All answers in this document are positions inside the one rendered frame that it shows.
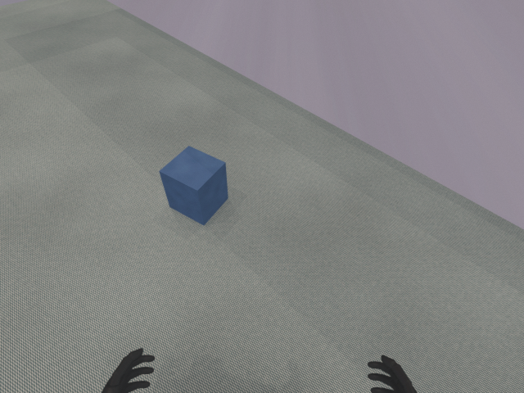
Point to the right robot hand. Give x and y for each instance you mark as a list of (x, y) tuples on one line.
[(398, 380)]

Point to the carton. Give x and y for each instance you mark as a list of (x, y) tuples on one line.
[(195, 184)]

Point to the left robot hand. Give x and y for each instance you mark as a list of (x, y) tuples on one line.
[(118, 383)]

